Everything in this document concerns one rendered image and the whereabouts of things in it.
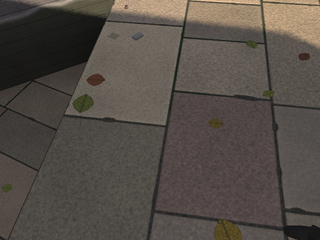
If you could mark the robot right hand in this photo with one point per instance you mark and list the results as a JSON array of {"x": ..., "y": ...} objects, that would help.
[{"x": 301, "y": 232}]

